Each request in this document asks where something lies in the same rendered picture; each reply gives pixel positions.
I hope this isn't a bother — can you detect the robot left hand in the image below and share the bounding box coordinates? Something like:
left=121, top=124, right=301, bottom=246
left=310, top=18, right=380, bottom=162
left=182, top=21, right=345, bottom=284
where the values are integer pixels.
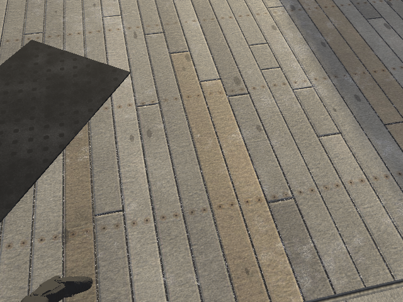
left=21, top=276, right=93, bottom=302

